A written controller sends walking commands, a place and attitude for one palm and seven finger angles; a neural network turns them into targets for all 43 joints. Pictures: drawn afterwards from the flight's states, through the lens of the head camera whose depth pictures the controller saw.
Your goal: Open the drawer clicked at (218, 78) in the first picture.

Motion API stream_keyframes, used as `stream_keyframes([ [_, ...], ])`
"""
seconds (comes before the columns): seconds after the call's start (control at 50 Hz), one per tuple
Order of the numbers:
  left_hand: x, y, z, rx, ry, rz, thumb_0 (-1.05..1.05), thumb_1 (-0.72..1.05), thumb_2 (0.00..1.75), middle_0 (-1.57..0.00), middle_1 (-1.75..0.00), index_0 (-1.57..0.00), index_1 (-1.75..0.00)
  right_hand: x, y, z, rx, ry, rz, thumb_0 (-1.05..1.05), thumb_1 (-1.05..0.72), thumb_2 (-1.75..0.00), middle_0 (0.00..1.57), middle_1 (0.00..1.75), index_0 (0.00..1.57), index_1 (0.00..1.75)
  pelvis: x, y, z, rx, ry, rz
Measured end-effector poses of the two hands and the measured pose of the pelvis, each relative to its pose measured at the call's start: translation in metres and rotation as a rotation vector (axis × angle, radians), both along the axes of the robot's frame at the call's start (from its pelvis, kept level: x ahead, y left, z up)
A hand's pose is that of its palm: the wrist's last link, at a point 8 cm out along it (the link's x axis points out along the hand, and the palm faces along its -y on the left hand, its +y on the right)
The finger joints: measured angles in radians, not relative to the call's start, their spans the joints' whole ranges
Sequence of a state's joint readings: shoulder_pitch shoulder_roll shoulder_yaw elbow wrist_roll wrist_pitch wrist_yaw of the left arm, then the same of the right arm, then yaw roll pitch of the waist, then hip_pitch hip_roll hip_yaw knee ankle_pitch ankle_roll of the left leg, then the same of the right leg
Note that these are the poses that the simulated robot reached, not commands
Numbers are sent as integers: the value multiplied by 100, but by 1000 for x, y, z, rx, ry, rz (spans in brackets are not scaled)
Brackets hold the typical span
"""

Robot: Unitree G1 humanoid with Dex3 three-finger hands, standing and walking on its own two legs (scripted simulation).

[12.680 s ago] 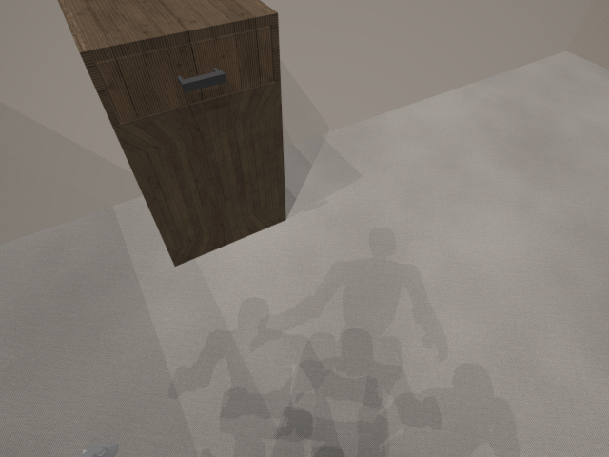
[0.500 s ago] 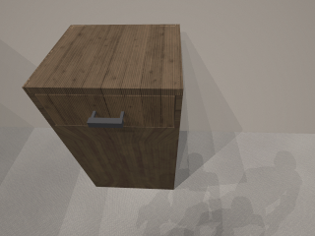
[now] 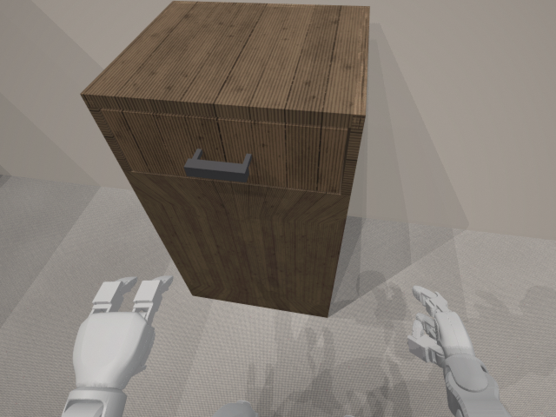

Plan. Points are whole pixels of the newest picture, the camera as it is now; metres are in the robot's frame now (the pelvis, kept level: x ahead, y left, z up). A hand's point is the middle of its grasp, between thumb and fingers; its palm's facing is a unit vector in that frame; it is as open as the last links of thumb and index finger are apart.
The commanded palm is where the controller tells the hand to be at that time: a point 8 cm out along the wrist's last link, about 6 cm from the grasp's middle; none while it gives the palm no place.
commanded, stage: raise the hand with hooked fingers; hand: left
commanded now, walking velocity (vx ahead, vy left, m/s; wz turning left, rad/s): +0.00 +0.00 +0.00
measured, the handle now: (220, 163) +0.53 +0.21 +0.03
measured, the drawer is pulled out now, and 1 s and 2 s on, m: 0.00 0.00 0.00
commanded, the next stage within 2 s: move the hooked fingers above the handle in 1.36 s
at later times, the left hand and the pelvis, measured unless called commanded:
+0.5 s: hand (125, 260) +0.28 +0.27 +0.08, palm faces +0.09 -0.09 -0.99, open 12.2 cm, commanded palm +0.26 +0.26 +0.14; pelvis +0.02 +0.04 +0.04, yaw -2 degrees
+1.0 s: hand (114, 192) +0.33 +0.28 +0.15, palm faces +0.05 -0.06 -1.00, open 13.8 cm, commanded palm +0.31 +0.28 +0.20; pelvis +0.03 +0.04 +0.06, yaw +0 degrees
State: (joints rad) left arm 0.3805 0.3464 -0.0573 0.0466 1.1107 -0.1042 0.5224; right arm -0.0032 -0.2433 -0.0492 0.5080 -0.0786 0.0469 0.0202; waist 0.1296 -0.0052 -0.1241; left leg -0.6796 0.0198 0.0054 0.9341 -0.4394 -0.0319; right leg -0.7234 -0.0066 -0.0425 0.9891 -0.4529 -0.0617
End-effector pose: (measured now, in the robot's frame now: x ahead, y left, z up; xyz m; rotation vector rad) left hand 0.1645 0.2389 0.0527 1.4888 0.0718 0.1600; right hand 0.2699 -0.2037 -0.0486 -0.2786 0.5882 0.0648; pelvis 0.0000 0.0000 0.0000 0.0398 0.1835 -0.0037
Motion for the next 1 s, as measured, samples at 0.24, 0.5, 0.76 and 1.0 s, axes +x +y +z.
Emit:
stream_keyframes([
  [0.24,71,5,50,-37,62,-21,0,18,59,-27,-76,-27,-76,-92,32,-24,92,270,-106,1,-91,-90,20,30,20,30,7,19,32,-17,-85,-29],
  [0.5,87,30,77,-16,-35,-55,0,-12,46,-29,-96,-29,-96,-102,-9,-14,-30,303,-218,1,-91,-90,20,30,20,30,15,42,39,-28,-106,-29],
  [0.76,121,33,120,-2,-12,-56,0,-40,34,-31,-114,-31,-114,-45,40,16,64,182,-116,1,-91,-90,20,30,20,30,21,44,52,-31,-159,-23],
  [1.0,146,41,153,20,7,-86,0,-48,30,-32,-120,-32,-120,-54,36,5,53,268,-102,1,-91,-90,20,30,20,30,26,38,58,-34,-166,-3],
])
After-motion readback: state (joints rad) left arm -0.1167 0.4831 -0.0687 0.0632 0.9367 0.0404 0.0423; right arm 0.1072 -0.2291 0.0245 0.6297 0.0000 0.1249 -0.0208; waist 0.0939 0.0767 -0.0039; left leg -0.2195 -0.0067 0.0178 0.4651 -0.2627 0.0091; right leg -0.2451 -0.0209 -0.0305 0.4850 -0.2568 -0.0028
